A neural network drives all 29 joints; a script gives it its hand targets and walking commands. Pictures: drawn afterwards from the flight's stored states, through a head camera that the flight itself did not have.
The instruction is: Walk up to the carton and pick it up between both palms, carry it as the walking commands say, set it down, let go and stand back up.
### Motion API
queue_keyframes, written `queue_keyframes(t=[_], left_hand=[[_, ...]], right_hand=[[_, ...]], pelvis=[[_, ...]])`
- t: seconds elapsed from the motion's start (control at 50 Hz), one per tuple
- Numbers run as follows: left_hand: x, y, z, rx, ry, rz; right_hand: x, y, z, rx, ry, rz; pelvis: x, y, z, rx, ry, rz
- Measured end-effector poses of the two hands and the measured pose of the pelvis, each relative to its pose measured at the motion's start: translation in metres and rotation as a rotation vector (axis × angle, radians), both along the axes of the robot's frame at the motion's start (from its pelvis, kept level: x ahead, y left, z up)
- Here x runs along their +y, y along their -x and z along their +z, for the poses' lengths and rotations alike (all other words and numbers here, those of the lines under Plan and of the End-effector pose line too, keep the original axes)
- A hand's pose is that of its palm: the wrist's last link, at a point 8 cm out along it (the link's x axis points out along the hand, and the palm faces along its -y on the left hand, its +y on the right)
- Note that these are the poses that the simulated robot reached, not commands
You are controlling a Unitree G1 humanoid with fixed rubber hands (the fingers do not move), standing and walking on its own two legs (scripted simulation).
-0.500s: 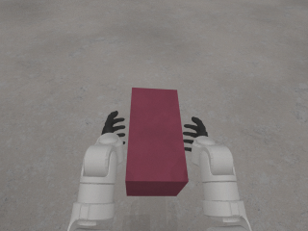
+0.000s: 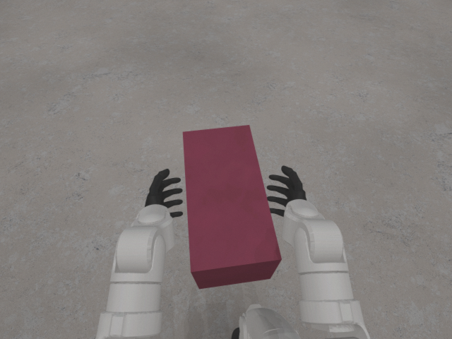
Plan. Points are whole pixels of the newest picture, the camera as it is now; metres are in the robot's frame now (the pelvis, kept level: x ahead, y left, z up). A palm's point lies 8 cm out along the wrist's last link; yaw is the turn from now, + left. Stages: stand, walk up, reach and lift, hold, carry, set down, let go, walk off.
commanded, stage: carry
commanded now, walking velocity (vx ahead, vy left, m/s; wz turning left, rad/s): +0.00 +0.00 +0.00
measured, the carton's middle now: (225, 203) +0.37 -0.02 -0.03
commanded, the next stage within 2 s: none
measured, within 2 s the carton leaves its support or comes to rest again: neither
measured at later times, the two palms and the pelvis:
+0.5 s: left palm (135, 95) +0.63 +0.17 +0.07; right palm (233, 96) +0.63 -0.07 +0.05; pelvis +0.32 +0.05 +0.02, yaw +1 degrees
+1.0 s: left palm (144, 43) +0.89 +0.17 +0.06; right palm (222, 46) +0.89 -0.06 +0.05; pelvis +0.58 +0.04 +0.02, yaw +2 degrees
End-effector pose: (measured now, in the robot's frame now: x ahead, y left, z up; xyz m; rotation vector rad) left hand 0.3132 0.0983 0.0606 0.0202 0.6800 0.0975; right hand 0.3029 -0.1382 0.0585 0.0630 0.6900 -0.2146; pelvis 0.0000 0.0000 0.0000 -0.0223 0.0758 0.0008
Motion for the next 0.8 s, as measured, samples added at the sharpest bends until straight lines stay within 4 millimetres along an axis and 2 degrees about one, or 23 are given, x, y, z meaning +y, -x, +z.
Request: queue_keyframes(t=[0.06,0.14,0.22,0.28,0.44,0.52,0.62,0.7,0.8], left_hand=[[0.013,-0.045,-0.008,-0.005,-0.048,0.040],[0.040,-0.084,-0.019,0.039,-0.022,0.121],[0.062,-0.126,-0.022,0.053,0.013,0.162],[0.072,-0.167,-0.019,0.033,0.034,0.149],[0.074,-0.276,0.004,0.005,-0.048,0.070],[0.068,-0.332,0.006,-0.014,-0.054,0.052],[0.065,-0.400,0.002,-0.039,-0.053,0.071],[0.072,-0.436,-0.008,0.016,-0.073,0.098],[0.080,-0.475,-0.014,0.052,-0.038,0.120]], right_hand=[[0.015,-0.053,-0.007,0.000,0.024,0.050],[0.042,-0.107,-0.017,0.063,0.071,0.158],[0.064,-0.158,-0.022,0.095,0.073,0.203],[0.073,-0.196,-0.022,0.088,0.064,0.190],[0.075,-0.289,-0.012,0.061,-0.018,0.103],[0.068,-0.341,-0.008,0.038,-0.027,0.081],[0.067,-0.413,-0.014,0.009,-0.009,0.098],[0.076,-0.454,-0.022,0.070,0.041,0.152],[0.083,-0.498,-0.023,0.115,0.070,0.184]], pelvis=[[-0.001,-0.046,-0.002,-0.024,0.007,0.019],[-0.002,-0.098,0.008,-0.017,-0.004,0.021],[0.008,-0.145,0.012,-0.001,0.001,0.014],[0.021,-0.184,0.011,0.002,0.008,0.020],[0.046,-0.279,0.023,0.011,0.023,0.017],[0.046,-0.332,0.021,0.004,0.013,0.013],[0.039,-0.402,0.005,-0.024,-0.011,0.031],[0.034,-0.446,0.014,-0.033,-0.021,0.033],[0.035,-0.490,0.022,-0.017,-0.022,0.040]])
